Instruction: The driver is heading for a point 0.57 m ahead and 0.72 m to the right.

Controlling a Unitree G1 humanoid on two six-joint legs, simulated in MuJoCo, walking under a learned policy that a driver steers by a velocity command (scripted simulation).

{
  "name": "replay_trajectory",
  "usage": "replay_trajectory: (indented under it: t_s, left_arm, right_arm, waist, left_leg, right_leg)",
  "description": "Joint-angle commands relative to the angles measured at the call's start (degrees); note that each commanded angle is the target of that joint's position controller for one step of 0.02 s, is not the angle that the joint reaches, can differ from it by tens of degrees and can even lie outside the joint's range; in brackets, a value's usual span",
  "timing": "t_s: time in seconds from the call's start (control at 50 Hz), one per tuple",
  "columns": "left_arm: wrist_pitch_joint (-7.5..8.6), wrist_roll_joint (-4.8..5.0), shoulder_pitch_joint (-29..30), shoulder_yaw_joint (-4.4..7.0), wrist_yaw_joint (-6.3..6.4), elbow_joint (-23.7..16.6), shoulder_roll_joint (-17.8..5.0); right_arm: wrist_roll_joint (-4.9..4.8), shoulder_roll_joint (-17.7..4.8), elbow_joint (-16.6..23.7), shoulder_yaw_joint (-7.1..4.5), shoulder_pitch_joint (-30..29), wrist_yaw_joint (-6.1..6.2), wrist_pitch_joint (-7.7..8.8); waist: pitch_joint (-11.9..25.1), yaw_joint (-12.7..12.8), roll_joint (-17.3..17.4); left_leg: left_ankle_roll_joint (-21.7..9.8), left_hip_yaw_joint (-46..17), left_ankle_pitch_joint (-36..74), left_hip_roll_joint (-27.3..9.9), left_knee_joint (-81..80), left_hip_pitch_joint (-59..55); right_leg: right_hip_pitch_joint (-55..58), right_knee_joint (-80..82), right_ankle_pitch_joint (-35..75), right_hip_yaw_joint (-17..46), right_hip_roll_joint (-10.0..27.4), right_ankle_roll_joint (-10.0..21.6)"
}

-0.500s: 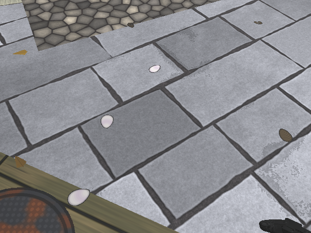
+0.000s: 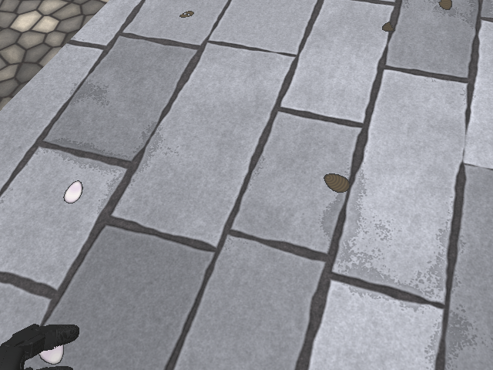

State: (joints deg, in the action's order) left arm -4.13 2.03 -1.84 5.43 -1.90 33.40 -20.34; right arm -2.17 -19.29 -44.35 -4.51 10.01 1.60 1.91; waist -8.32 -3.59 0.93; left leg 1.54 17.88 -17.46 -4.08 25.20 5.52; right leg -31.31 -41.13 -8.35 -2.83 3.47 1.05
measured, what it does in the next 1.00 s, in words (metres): walks ahead, turning right: right foot, then left foot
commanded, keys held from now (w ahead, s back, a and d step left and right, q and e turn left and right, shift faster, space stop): e+shift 0.46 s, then shift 0.44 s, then w+shift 0.10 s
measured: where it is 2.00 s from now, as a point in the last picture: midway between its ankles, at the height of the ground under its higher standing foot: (402, 258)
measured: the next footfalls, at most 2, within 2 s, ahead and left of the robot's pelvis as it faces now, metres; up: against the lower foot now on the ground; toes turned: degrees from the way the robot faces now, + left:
right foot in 0.04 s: +0.17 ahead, -0.09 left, +0.00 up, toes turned -5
left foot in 0.46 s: +0.25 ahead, +0.11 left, +0.00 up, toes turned -35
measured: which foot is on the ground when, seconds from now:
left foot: down 0.00-0.04, up 0.06-0.44, down 0.46-0.86, up 0.88-1.00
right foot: up 0.00-0.02, down 0.04-0.46, up 0.48-0.82, down 0.84-1.00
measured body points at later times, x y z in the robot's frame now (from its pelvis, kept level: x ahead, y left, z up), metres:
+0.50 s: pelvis +0.12 +0.05 +0.00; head +0.15 +0.03 +0.44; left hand +0.43 +0.22 -0.07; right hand +0.15 -0.28 -0.10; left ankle +0.22 +0.13 -0.73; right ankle +0.12 -0.08 -0.72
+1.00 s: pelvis +0.13 +0.02 +0.01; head +0.12 +0.00 +0.46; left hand +0.40 +0.13 -0.08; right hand +0.04 -0.26 -0.12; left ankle +0.19 +0.13 -0.70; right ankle +0.03 -0.05 -0.73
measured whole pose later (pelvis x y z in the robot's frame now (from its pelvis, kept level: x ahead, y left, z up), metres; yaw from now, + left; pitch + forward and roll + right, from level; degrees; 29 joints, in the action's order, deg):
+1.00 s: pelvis +0.13 +0.02 +0.01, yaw -38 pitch +1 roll +0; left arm -1.1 0.1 -11.3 1.2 0.3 39.0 -13.1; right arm -1.0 -17.8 -45.0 -2.7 12.8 -0.5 0.1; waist 0.2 -1.2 3.0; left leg 1.3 2.2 -24.9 -1.5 43.4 19.4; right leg -11.1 -27.0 -17.4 3.9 -1.4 2.1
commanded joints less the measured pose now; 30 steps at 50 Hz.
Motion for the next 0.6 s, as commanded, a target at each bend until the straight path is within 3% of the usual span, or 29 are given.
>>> replay_trajectory:
  t_s: [0.02,0.04,0.06,0.08,0.1,0.12,0.14,0.16,0.18,0.22,0.26,0.38,0.44,0.46,0.48,0.5,0.52,0.54,0.56,0.6]
  left_arm:
    - [-0.57,-0.03,-11.5,3.31,-0.77,-0.8,-6.2]
    - [-0.12,-0.10,-19.0,4.69,0.33,1.6,-8.6]
    - [0.37,0.17,-19.0,5.88,1.95,1.2,-14.9]
    - [2.00,-3.18,-13.9,5.41,1.72,-3.1,-17.5]
    - [3.70,-2.55,-11.5,4.53,0.81,-4.2,-14.1]
    - [4.68,-1.46,-10.7,3.92,0.86,-3.7,-12.6]
    - [4.83,-0.21,-8.5,3.39,1.21,-3.6,-10.7]
    - [4.47,0.18,-5.8,2.93,1.98,-4.1,-9.5]
    - [3.97,-0.47,-4.0,2.72,2.75,-5.1,-9.2]
    - [3.14,-0.99,-3.6,2.96,3.72,-5.5,-9.2]
    - [2.44,-0.89,-4.7,3.57,4.28,-5.4,-10.2]
    - [1.33,-0.91,-4.6,3.34,3.95,-6.0,-8.1]
    - [1.01,-0.13,-3.1,2.77,3.77,-6.5,-6.3]
    - [0.78,-0.33,-7.5,1.82,3.77,-6.0,-2.7]
    - [1.28,-0.14,-8.9,2.02,3.76,-7.3,-3.5]
    - [2.16,-1.31,-9.9,3.31,3.56,-6.5,-8.5]
    - [2.07,-1.06,-9.5,3.89,3.49,-4.7,-10.5]
    - [1.59,-1.16,-10.0,3.69,3.76,-3.1,-9.3]
    - [1.28,-1.51,-10.1,3.08,3.95,-2.8,-7.4]
    - [1.37,-1.04,-8.5,1.86,3.87,-3.1,-4.5]
  right_arm:
    - [-1.16,-8.9,6.2,-2.36,-10.1,-0.29,-0.07]
    - [-0.80,-7.2,6.2,-1.89,-9.5,-0.57,-0.79]
    - [2.04,-2.1,7.2,-0.33,-6.2,-1.03,-1.21]
    - [2.83,-3.9,9.6,-0.24,-2.8,-1.25,-0.73]
    - [2.00,-7.4,8.8,-0.88,-6.4,-1.48,-0.23]
    - [1.63,-7.1,9.5,-0.79,-9.0,-1.37,0.23]
    - [2.55,-6.8,8.0,-0.98,-8.6,-0.65,0.26]
    - [3.22,-7.4,7.8,-1.20,-8.6,-0.18,0.01]
    - [3.16,-7.4,7.6,-1.30,-8.8,-0.35,-0.39]
    - [3.25,-4.4,7.4,-0.59,-8.5,-1.07,-0.69]
    - [2.88,-2.9,7.6,-0.15,-9.2,-1.40,-0.83]
    - [2.06,-2.9,8.4,-0.71,-9.6,-1.72,-0.89]
    - [2.18,-4.2,7.1,-1.83,-4.6,-1.91,-0.38]
    - [2.93,-7.2,7.3,-2.61,-3.9,-1.57,-0.76]
    - [5.05,-10.5,7.9,-2.92,-5.4,-1.51,-1.10]
    - [5.42,-8.4,9.4,-2.64,-8.0,-1.20,-0.60]
    - [4.68,-5.1,10.4,-1.68,-10.1,-0.64,-0.58]
    - [3.76,-3.8,10.6,-1.25,-11.0,-0.29,-0.82]
    - [2.89,-3.8,10.3,-1.07,-10.5,-0.03,-1.00]
    - [2.75,-4.1,9.3,-0.80,-7.3,0.10,-1.34]
  waist:
    - [12.9,9.4,2.1]
    - [13.8,12.3,-1.7]
    - [10.9,8.5,-19.0]
    - [23.3,4.2,-21.2]
    - [22.7,6.5,-10.5]
    - [18.1,5.8,-7.3]
    - [15.2,3.9,-1.8]
    - [14.4,2.5,-2.0]
    - [14.4,1.6,-3.0]
    - [15.9,1.4,-2.7]
    - [16.7,1.9,-2.4]
    - [16.0,3.5,-9.0]
    - [15.9,1.2,-10.1]
    - [18.0,3.4,-0.9]
    - [14.3,5.8,15.2]
    - [12.0,6.6,13.9]
    - [10.7,6.5,8.8]
    - [9.6,6.4,5.1]
    - [9.0,5.7,4.1]
    - [8.7,4.1,3.5]
  left_leg:
    - [-6.7,-3.6,41.3,-12.3,6.8,1.3]
    - [-4.1,-3.0,35.7,-9.1,19.0,7.1]
    - [0.5,-2.4,-11.2,-1.1,37.4,23.2]
    - [2.2,-16.8,-24.2,7.3,53.8,34.7]
    - [1.1,-23.7,-19.6,4.8,53.2,37.7]
    - [-0.2,-24.6,-15.1,4.1,49.7,37.4]
    - [-0.1,-25.2,-11.2,2.4,44.8,35.6]
    - [0.3,-25.3,-8.7,2.1,40.1,32.2]
    - [0.7,-24.8,-7.0,2.8,37.8,28.0]
    - [2.3,-23.4,-4.9,5.4,31.6,24.6]
    - [3.4,-23.9,-3.6,7.1,26.2,22.4]
    - [2.9,-25.3,-0.1,8.8,13.6,16.0]
    - [0.6,-24.4,8.2,6.4,-2.0,6.2]
    - [-3.4,-33.0,8.8,-4.8,-5.6,-1.4]
    - [-12.6,-49.3,11.5,-15.7,-10.5,0.8]
    - [-16.5,-53.7,9.7,-19.2,-11.3,4.5]
    - [-15.3,-46.7,8.3,-15.9,-9.8,6.5]
    - [-13.1,-40.9,6.9,-11.8,-8.7,7.1]
    - [-12.7,-38.4,8.6,-10.3,-8.2,6.4]
    - [-13.3,-33.5,15.5,-8.4,-8.1,5.1]
  right_leg:
    - [19.7,6.5,1.3,-3.4,-3.3,4.1]
    - [28.9,11.5,6.0,-1.7,-5.7,7.1]
    - [36.7,15.9,36.8,17.8,4.4,13.1]
    - [42.4,20.4,21.6,45.4,16.3,27.2]
    - [40.5,23.5,15.4,42.9,16.4,24.9]
    - [36.1,23.7,12.7,38.1,13.7,21.4]
    - [32.0,23.0,10.6,33.6,10.4,17.5]
    - [27.5,22.5,12.0,30.3,8.3,15.6]
    - [23.5,22.4,13.9,28.0,6.1,14.6]
    - [21.6,21.1,19.2,26.2,3.6,14.4]
    - [20.0,20.3,17.4,27.6,2.6,14.0]
    - [16.2,17.6,4.9,33.6,0.0,10.4]
    - [13.4,12.0,0.0,34.6,-3.3,6.9]
    - [7.5,1.2,-18.9,28.2,-8.4,3.8]
    - [-3.2,-10.6,-28.2,16.7,-15.3,0.5]
    - [-4.9,-21.6,-25.2,16.3,-9.5,-1.8]
    - [-3.8,-25.9,-21.1,15.2,-7.8,-2.9]
    - [-3.1,-28.1,-18.2,14.1,-7.4,-3.8]
    - [-4.0,-31.0,-16.3,13.3,-7.4,-4.4]
    - [-3.8,-30.0,-15.3,10.9,-7.3,-5.2]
